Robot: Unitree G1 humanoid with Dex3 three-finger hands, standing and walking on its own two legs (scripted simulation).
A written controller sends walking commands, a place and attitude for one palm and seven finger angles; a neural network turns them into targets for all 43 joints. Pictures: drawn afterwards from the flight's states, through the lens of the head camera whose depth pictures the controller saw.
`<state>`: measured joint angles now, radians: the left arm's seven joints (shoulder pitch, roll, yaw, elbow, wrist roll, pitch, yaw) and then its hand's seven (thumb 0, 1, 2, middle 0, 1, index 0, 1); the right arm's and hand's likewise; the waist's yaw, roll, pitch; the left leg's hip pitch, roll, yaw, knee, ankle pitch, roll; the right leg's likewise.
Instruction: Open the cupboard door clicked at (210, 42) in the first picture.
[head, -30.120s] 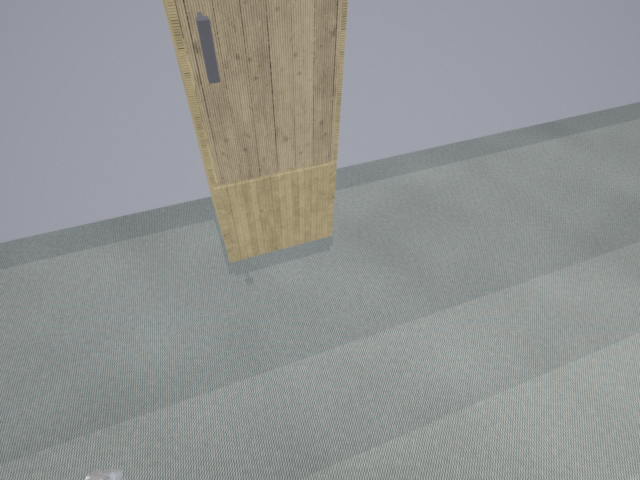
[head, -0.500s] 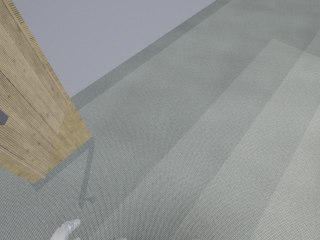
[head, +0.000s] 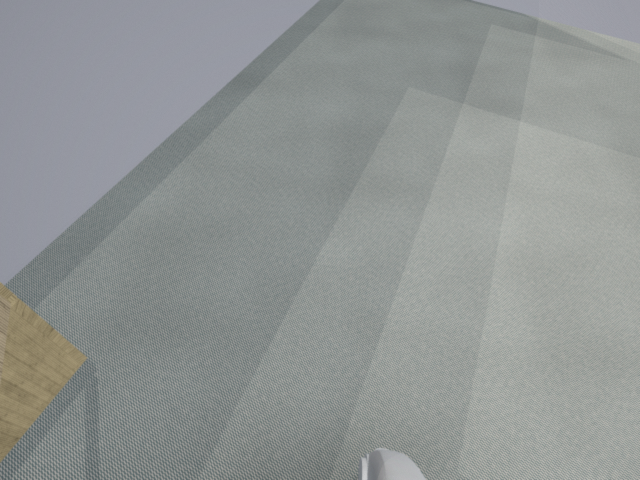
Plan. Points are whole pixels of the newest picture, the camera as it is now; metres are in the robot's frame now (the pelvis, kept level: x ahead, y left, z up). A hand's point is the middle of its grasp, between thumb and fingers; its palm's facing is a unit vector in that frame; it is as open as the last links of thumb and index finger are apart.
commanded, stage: walk to a spot facing it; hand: left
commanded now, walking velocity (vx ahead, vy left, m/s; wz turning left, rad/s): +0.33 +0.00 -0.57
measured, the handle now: out of the picture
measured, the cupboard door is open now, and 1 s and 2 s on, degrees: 42 42 42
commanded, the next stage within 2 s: turn to face it in 1.14 s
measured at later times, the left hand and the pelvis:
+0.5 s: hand (283, 348) +0.33 +0.07 -0.16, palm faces -0.22 -0.94 -0.25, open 7.1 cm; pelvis +0.20 -0.10 +0.00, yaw -14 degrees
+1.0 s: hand (311, 276) +0.49 +0.04 -0.18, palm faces -0.26 -0.95 -0.15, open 7.4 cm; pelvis +0.47 -0.13 -0.01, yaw -21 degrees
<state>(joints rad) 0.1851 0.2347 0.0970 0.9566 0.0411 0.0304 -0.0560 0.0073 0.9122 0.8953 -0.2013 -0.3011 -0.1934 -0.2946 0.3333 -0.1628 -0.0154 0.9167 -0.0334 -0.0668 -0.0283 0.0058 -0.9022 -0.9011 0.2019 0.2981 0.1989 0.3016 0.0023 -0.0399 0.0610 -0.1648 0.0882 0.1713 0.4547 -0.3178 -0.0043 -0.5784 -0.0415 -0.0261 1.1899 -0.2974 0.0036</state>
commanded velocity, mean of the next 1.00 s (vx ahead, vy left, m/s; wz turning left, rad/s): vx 0.37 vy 0.00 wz -0.26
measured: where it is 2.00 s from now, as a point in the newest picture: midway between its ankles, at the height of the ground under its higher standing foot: (410, 303)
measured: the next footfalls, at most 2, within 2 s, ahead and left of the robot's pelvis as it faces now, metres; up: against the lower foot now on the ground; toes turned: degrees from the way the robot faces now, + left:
right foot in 0.28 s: +0.23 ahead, -0.15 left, +0.00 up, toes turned -17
left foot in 0.86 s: +0.55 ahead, -0.05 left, +0.00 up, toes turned -12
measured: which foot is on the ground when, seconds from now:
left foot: down 0.00-0.28, up 0.30-0.84, down 0.86-1.00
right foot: up 0.00-0.26, down 0.28-0.86, up 0.88-1.00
